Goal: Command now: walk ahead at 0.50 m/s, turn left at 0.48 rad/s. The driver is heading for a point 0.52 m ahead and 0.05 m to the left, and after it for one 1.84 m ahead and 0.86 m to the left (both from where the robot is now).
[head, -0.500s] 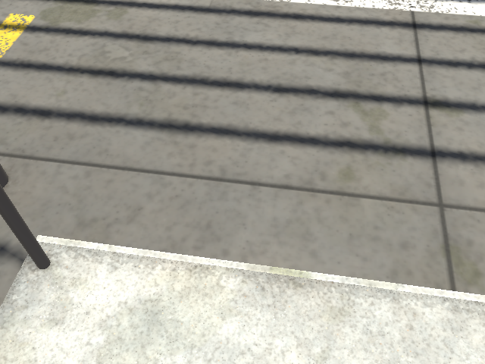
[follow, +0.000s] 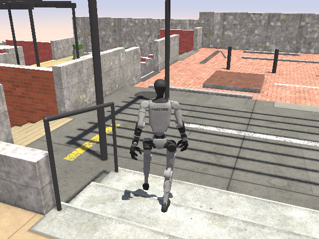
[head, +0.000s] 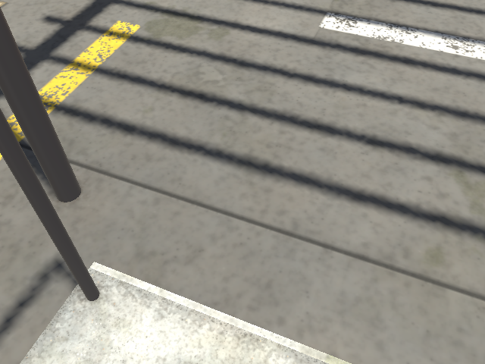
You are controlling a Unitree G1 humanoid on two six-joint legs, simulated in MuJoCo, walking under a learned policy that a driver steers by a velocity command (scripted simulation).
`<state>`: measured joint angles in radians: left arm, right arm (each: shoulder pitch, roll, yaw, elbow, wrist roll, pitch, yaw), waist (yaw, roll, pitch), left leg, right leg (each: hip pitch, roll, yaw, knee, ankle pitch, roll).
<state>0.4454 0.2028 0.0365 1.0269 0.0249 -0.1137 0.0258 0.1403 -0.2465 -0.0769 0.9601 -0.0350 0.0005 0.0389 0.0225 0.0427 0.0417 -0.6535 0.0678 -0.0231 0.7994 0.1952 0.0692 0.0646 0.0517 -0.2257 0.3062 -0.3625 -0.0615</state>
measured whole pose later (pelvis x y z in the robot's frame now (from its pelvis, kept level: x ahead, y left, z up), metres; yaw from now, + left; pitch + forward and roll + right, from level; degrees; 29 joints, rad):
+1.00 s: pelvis +0.53 +0.10 -0.09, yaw +24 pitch +0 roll -1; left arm 0.37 0.21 0.06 0.97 0.01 -0.10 0.00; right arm 0.16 -0.26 -0.07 0.87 -0.02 0.00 0.04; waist 0.02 0.04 0.04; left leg -0.68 0.10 -0.01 0.94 -0.04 0.07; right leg -0.03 0.03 -0.21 0.25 -0.22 -0.06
